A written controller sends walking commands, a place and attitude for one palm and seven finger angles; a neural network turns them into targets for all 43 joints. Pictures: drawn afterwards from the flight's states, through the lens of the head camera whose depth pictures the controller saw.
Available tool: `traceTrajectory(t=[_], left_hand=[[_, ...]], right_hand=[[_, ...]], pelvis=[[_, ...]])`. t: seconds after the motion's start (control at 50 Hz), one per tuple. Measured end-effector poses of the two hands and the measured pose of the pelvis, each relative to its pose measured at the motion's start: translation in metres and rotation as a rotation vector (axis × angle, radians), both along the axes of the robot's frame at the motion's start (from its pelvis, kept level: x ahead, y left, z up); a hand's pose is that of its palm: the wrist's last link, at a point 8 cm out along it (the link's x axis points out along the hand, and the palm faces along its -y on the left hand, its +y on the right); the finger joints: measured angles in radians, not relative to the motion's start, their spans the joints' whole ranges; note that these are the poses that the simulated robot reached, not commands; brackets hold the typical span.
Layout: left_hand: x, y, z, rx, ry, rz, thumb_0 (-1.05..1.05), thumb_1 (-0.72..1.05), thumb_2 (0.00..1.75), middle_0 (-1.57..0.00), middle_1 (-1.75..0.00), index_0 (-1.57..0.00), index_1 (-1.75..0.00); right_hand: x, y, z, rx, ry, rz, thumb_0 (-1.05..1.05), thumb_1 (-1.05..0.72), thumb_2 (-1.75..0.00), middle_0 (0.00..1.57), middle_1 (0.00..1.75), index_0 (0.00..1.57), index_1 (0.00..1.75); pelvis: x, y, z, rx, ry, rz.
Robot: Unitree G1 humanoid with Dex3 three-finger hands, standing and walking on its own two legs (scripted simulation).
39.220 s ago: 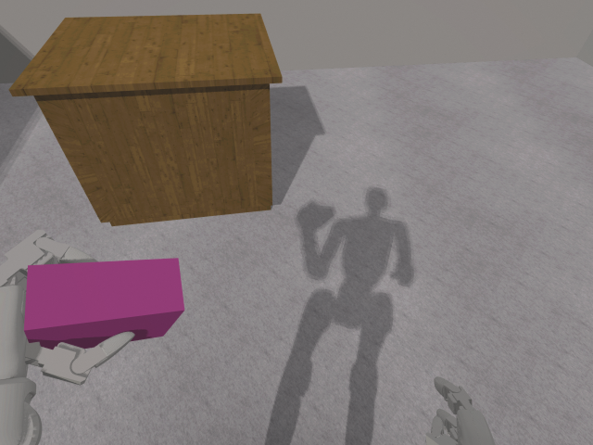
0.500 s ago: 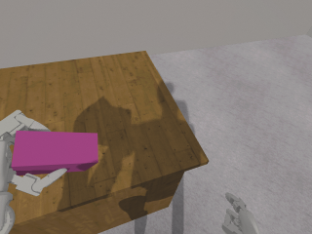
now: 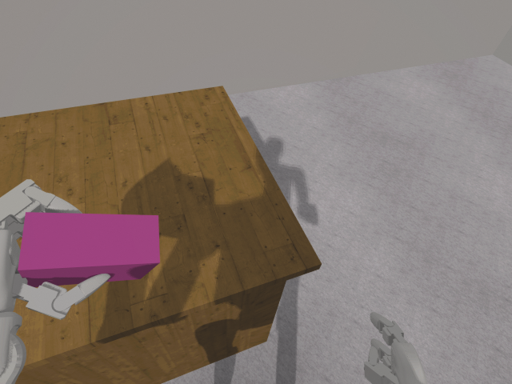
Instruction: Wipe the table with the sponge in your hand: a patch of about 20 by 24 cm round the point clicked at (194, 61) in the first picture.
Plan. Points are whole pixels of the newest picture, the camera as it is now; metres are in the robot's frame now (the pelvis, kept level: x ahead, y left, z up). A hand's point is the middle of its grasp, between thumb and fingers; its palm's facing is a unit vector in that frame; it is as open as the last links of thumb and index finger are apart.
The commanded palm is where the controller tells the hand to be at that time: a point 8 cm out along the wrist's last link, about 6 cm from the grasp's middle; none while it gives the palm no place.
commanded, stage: shuffle to correct the standing spot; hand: left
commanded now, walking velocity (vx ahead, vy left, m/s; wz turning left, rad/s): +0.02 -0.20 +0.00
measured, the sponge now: (113, 251) +0.24 +0.20 +0.13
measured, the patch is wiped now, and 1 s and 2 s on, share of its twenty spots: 0.00 0.00 0.00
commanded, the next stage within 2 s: none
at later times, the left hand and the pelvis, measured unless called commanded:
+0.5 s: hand (115, 245) +0.23 +0.19 +0.16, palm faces +0.31 -0.87 -0.39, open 10.0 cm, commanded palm +0.18 +0.23 +0.17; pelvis +0.01 -0.05 -0.01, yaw +0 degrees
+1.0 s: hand (114, 254) +0.22 +0.19 +0.16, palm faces +0.32 -0.86 -0.39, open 10.0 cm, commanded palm +0.17 +0.23 +0.17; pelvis +0.01 -0.05 -0.01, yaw +0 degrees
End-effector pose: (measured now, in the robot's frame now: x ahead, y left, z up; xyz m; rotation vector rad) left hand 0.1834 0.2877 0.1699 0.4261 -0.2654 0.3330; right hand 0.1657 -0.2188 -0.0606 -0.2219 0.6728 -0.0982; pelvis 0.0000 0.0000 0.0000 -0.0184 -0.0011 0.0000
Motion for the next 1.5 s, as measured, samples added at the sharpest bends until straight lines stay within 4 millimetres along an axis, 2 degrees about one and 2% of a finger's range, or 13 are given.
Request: traceTrajectory(t=[0.28,0.46,0.84,1.5], left_hand=[[0.011,-0.040,-0.003,0.002,0.055,-0.039,-0.01,-0.50,1.04,-0.75,-1.35,-0.75,-1.35],[0.014,-0.053,0.000,0.010,0.044,-0.047,-0.01,-0.50,1.04,-0.75,-1.35,-0.75,-1.35],[0.005,-0.059,0.002,0.023,0.052,-0.040,-0.01,-0.50,1.04,-0.75,-1.35,-0.75,-1.35],[0.003,-0.063,0.005,0.037,0.062,-0.039,-0.01,-0.50,1.04,-0.75,-1.35,-0.75,-1.35]], right_hand=[[0.001,-0.050,-0.008,-0.019,0.028,-0.056,0.01,-0.90,-0.90,0.20,0.30,0.20,0.30],[-0.002,-0.072,-0.012,-0.036,0.051,-0.097,0.01,-0.90,-0.90,0.20,0.29,0.20,0.30],[0.001,-0.063,-0.016,-0.001,0.050,-0.056,0.01,-0.90,-0.90,0.20,0.29,0.20,0.30],[-0.005,-0.068,-0.017,0.011,0.057,-0.070,0.01,-0.90,-0.90,0.20,0.29,0.20,0.30]], pelvis=[[0.008,-0.034,-0.005,-0.003,0.015,-0.009],[0.014,-0.045,-0.008,-0.001,0.015,-0.003],[0.009,-0.052,-0.008,0.000,0.012,0.004],[0.007,-0.056,-0.006,0.002,0.005,0.009]])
